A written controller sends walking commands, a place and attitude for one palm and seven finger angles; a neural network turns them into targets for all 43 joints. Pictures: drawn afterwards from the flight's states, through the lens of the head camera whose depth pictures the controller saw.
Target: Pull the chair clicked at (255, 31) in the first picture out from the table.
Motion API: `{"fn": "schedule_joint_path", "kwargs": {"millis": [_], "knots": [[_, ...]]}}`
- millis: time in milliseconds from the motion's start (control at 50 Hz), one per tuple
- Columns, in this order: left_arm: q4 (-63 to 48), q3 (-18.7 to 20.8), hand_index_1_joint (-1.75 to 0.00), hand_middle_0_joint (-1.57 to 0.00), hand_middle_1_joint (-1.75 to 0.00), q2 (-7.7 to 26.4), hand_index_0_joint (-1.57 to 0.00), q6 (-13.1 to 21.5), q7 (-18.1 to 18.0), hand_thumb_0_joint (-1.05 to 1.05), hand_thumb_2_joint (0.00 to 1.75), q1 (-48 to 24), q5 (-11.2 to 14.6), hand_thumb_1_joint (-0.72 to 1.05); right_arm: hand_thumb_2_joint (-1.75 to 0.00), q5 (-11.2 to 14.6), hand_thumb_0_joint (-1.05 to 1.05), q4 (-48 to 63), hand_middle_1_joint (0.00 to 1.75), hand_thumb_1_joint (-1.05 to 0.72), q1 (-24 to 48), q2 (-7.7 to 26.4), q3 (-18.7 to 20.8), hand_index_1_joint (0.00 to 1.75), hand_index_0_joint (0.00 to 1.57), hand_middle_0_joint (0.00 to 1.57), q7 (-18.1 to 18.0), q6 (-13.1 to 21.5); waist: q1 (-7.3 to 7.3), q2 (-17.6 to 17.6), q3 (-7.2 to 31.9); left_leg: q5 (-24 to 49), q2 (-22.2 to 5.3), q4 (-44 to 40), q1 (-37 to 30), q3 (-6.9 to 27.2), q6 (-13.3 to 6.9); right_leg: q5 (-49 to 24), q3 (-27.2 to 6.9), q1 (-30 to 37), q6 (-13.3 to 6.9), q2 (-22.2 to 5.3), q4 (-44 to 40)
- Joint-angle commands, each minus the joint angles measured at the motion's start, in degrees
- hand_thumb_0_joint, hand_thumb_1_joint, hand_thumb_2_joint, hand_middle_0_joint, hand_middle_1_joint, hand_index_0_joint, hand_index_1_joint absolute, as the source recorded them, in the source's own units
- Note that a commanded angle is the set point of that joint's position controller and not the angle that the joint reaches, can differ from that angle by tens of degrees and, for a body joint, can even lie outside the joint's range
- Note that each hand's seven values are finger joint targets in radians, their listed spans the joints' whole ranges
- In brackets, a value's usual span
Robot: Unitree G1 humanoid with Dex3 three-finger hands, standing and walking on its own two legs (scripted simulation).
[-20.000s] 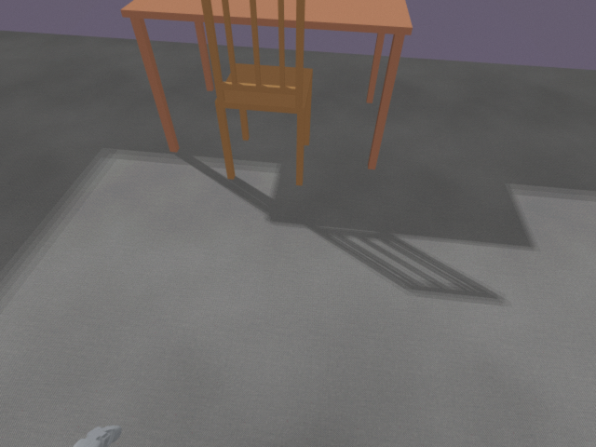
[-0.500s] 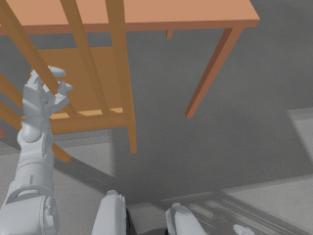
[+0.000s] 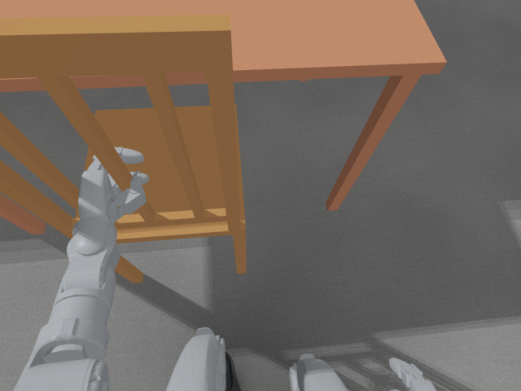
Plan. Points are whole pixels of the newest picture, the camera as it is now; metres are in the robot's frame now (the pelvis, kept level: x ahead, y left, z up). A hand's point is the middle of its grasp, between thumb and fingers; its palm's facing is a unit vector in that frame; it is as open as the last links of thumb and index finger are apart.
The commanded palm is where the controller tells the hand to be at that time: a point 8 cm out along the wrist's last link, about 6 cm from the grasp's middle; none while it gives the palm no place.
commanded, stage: step backward, pulling the chair out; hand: left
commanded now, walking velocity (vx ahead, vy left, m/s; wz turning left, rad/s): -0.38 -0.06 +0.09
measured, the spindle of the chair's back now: (117, 168) +0.44 +0.22 +0.02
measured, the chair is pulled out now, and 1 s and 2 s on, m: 0.03 0.18 0.27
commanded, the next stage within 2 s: none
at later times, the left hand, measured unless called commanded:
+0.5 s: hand (161, 228) +0.35 +0.14 +0.01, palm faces +0.09 -0.98 -0.17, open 5.0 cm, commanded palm +0.32 +0.19 +0.01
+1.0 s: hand (167, 280) +0.27 +0.13 +0.01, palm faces +0.03 -0.98 -0.18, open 5.1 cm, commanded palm +0.27 +0.18 +0.01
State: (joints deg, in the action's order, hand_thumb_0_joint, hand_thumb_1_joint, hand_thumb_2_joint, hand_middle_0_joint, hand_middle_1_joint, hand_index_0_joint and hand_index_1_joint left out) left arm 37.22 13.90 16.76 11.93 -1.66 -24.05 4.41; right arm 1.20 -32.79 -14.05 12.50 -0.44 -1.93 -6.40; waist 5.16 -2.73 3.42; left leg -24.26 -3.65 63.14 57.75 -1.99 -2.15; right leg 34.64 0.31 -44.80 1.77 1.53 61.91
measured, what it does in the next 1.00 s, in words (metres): rises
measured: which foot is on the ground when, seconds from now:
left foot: down 0.00-1.00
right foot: down 0.00-1.00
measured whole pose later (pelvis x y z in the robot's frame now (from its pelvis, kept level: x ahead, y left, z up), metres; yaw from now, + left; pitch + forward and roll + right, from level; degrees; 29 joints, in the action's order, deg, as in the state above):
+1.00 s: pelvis -0.09 +0.00 +0.06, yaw -1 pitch +1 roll -2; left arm 61.9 1.2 10.1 12.5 -5.8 -31.0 4.4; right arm 1.3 -42.7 -10.6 14.1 -1.2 -7.5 3.8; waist 2.0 -3.5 -9.8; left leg -3.6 -3.4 33.0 30.7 -3.8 -2.3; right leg 26.4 0.8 -23.5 -0.7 1.1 41.7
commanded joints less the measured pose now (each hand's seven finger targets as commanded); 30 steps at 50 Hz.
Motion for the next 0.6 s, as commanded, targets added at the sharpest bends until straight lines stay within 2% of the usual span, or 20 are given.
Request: {"fn": "schedule_joint_path", "kwargs": {"millis": [0, 20, 40, 60, 80, 100, 140, 200, 260, 280, 320, 360, 380, 420, 460, 480, 500, 560, 580], "knots": [[-3.1, -3.4, -1.45, -0.5, -1.45, 9.5, -0.5, -2.2, -4.2, 0.0, 0.9, -13.1, -3.6, 0.9, -0.9, 0.8, 0.0, 4.7, 0.3, -0.9, -7.9, 9.7, 2.7, 0.3, 0.2, 0.2, -2.7, 0.1, -0.98, -5.9, 27.5, 37.9, -2.9, -15.1, -42.9, 8.1, -0.5, -35.8, 0.9, 6.3, -1.5, -0.9, -13.4], [-0.3, -4.1, -1.45, -0.5, -1.45, 9.0, -0.5, -2.4, -4.2, 0.0, 0.9, -15.0, -3.2, 0.9, -0.9, 0.8, 0.0, 4.4, 0.3, -0.9, -7.4, 9.9, 2.6, 0.3, 0.2, 0.2, -2.9, -0.2, -0.79, -2.8, 25.3, 35.7, -3.4, -16.1, -39.7, 8.2, -0.9, -35.7, 0.5, 8.9, -0.9, -1.4, -15.7], [2.3, -3.6, -1.45, -0.5, -1.45, 10.1, -0.5, -2.1, -4.5, 0.0, 0.9, -17.1, -3.2, 0.9, -0.9, 0.8, 0.0, 3.9, 0.3, -0.9, -7.0, 10.1, 2.5, 0.3, 0.2, 0.2, -3.1, -0.2, -0.76, -1.9, 23.9, 33.6, -3.9, -17.0, -37.8, 8.0, -1.0, -35.6, -0.1, 10.9, -0.6, -2.0, -17.3], [5.3, -3.7, -1.45, -0.5, -1.45, 10.2, -0.5, -1.5, -4.8, 0.0, 0.9, -18.5, -3.3, 0.9, -0.9, 0.8, 0.0, 3.3, 0.3, -0.9, -7.0, 10.2, 2.4, 0.3, 0.2, 0.2, -3.2, -0.1, -0.75, -2.7, 22.3, 32.4, -4.3, -18.2, -37.2, 8.1, -1.0, -35.1, -0.4, 12.2, -0.5, -2.5, -18.3], [6.5, -2.8, -1.45, -0.5, -1.45, 11.8, -0.5, -0.6, -5.1, 0.0, 0.9, -21.1, -3.6, 0.9, -0.9, 0.6, 0.0, 2.9, 0.3, -0.9, -6.8, 10.5, 2.5, 0.3, 0.2, 0.2, -3.3, 0.0, -0.9, -4.3, 21.9, 33.6, -4.5, -19.4, -38.5, 8.2, -1.0, -34.6, -0.2, 12.8, -0.6, -2.7, -18.9], [7.9, -4.2, -1.45, -0.5, -1.45, 10.1, -0.5, 0.4, -5.1, 0.0, 0.9, -22.7, -3.5, 0.9, -0.9, 0.4, 0.0, 2.3, 0.3, -0.9, -7.0, 10.2, 2.4, 0.3, 0.2, 0.2, -3.3, 0.3, -0.9, -7.1, 21.8, 36.1, -5.0, -20.4, -40.7, 8.8, -1.1, -34.2, -0.1, 13.2, -0.6, -2.7, -18.9], [10.8, -5.1, -1.45, -0.5, -1.45, 9.3, -0.5, 1.7, -4.8, 0.0, 0.9, -22.9, -3.7, 0.9, -0.9, 0.2, 0.0, 1.3, 0.3, -0.9, -7.1, 10.2, 2.6, 0.3, 0.2, 0.2, -3.3, 0.6, -1.4, -11.8, 21.8, 41.6, -5.9, -21.9, -45.5, 10.0, -1.5, -31.6, 0.0, 12.7, -0.7, -2.5, -19.2], [11.6, -5.4, -1.45, -0.5, -1.45, 8.7, -0.5, 2.9, -4.1, 0.0, 0.9, -22.6, -3.5, 0.9, -0.9, 0.0, 0.0, 0.3, 0.3, -0.9, -6.7, 10.0, 2.8, 0.3, 0.2, 0.2, -3.1, 1.4, -1.74, -14.4, 22.7, 49.7, -7.0, -23.1, -51.3, 11.8, -1.9, -27.0, 0.2, 12.7, -1.0, -2.0, -20.2], [11.1, -6.0, -1.45, -0.5, -1.45, 7.9, -0.5, 3.5, -3.5, 0.0, 0.9, -20.4, -3.1, 0.9, -0.9, 0.2, 0.0, 0.2, 0.3, -0.9, -5.4, 9.8, 3.0, 0.3, 0.2, 0.2, -3.0, 2.1, -2.04, -12.7, 22.4, 47.1, -7.3, -24.2, -51.0, 11.5, -1.8, -27.4, 0.1, 15.6, -1.1, -1.9, -23.4], [10.6, -5.1, -1.45, -0.5, -1.45, 8.9, -0.5, 3.6, -3.4, 0.0, 0.9, -19.6, -3.2, 0.9, -0.9, 0.2, 0.0, 0.3, 0.3, -0.9, -5.2, 10.1, 3.1, 0.3, 0.2, 0.2, -3.2, 2.3, -2.25, -11.4, 23.3, 47.6, -7.0, -24.0, -50.6, 11.0, -1.7, -31.1, 0.1, 17.6, -1.1, -2.0, -24.6], [9.3, -6.0, -1.45, -0.5, -1.45, 7.9, -0.5, 4.0, -3.1, 0.0, 0.9, -18.3, -3.1, 0.9, -0.9, 0.5, 0.0, 0.2, 0.3, -0.9, -5.1, 9.7, 3.0, 0.3, 0.2, 0.2, -3.2, 2.5, -1.91, -9.6, 24.6, 49.0, -6.3, -23.7, -50.9, 9.5, -1.0, -38.4, -0.4, 20.9, -1.1, -2.6, -26.2], [7.7, -5.9, -1.45, -0.5, -1.45, 8.1, -0.5, 4.3, -3.0, 0.0, 0.9, -17.6, -3.0, 0.9, -0.9, 0.8, 0.0, 0.3, 0.3, -0.9, -4.9, 9.7, 3.4, 0.3, 0.2, 0.2, -3.5, 2.6, -1.67, -6.6, 25.9, 49.1, -6.2, -23.8, -51.4, 8.2, -0.6, -42.7, -0.8, 23.8, -1.1, -3.2, -27.3], [8.1, -5.1, -1.45, -0.5, -1.45, 9.2, -0.5, 4.0, -3.1, 0.0, 0.9, -16.8, -3.0, 0.9, -0.9, 0.8, 0.0, 0.4, 0.3, -0.9, -4.6, 10.1, 3.5, 0.3, 0.2, 0.2, -3.7, 2.7, -1.87, -5.9, 26.3, 48.5, -6.2, -24.3, -50.8, 8.4, -0.5, -43.3, -1.0, 25.0, -1.1, -3.4, -27.4], [6.7, -6.6, -1.45, -0.5, -1.45, 7.9, -0.5, 4.4, -3.1, 0.0, 0.9, -18.3, -3.0, 0.9, -0.9, 1.0, 0.0, 0.2, 0.3, -0.9, -3.8, 9.5, 3.4, 0.3, 0.2, 0.2, -3.8, 3.0, -1.43, -4.9, 25.8, 45.9, -6.3, -25.4, -50.6, 7.7, -0.5, -43.8, -1.6, 26.1, -0.9, -4.0, -28.3], [7.0, -6.9, -1.45, -0.5, -1.45, 8.3, -0.5, 4.4, -3.2, 0.0, 0.9, -19.8, -3.0, 0.9, -0.9, 1.2, 0.0, -0.2, 0.3, -0.9, -3.1, 9.6, 3.5, 0.3, 0.2, 0.2, -4.1, 3.4, -1.44, -5.4, 24.2, 41.1, -6.3, -26.5, -49.6, 7.2, -0.4, -41.3, -2.0, 26.2, -0.8, -4.5, -29.4], [7.8, -5.7, -1.45, -0.5, -1.45, 10.2, -0.5, 4.3, -3.5, 0.0, 0.9, -19.7, -3.1, 0.9, -0.9, 1.2, 0.0, -0.5, 0.3, -0.9, -3.1, 10.2, 3.8, 0.3, 0.2, 0.2, -4.3, 3.5, -1.63, -5.4, 23.6, 39.7, -6.2, -26.8, -49.3, 7.1, -0.4, -41.0, -2.3, 26.5, -0.8, -4.8, -29.9], [8.3, -6.9, -1.45, -0.5, -1.45, 9.1, -0.5, 4.3, -3.6, 0.0, 0.9, -20.2, -2.9, 0.9, -0.9, 1.3, 0.0, -0.8, 0.3, -0.9, -2.9, 10.0, 3.6, 0.3, 0.2, 0.2, -4.4, 3.7, -1.52, -6.3, 22.7, 37.8, -6.2, -27.4, -48.7, 7.0, -0.1, -40.5, -2.6, 26.8, -0.9, -5.4, -29.9], [10.1, -8.0, -1.45, -0.5, -1.45, 9.1, -0.5, 4.6, -3.9, 0.0, 0.9, -23.0, -2.5, 0.9, -0.9, 1.5, 0.0, -1.5, 0.3, -0.9, -1.4, 9.8, 3.4, 0.3, 0.2, 0.2, -4.8, 4.9, -1.46, -5.2, 18.4, 26.0, -5.5, -29.1, -45.9, 7.0, 0.1, -32.0, -3.5, 25.6, -0.9, -6.2, -32.2], [10.9, -6.8, -1.45, -0.5, -1.45, 10.9, -0.5, 4.6, -4.3, 0.0, 0.9, -23.1, -2.6, 0.9, -0.9, 1.5, 0.0, -1.8, 0.3, -0.9, -1.2, 10.5, 3.7, 0.3, 0.2, 0.2, -5.1, 5.3, -1.56, -4.8, 16.9, 22.4, -5.1, -29.5, -45.1, 7.1, 0.2, -29.0, -4.0, 25.2, -1.2, -6.6, -33.3]]}}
